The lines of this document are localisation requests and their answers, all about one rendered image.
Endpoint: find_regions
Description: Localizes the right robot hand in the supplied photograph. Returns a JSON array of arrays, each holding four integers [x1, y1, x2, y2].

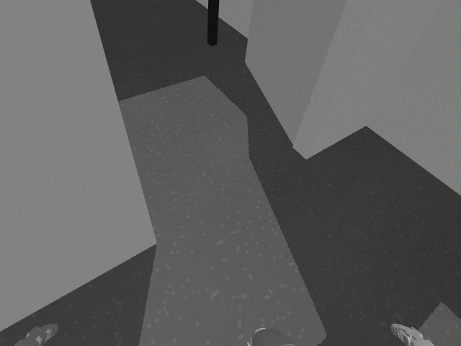
[[390, 324, 434, 346]]

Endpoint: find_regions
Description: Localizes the left robot hand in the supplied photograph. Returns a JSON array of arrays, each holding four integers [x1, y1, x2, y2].
[[14, 324, 58, 346]]

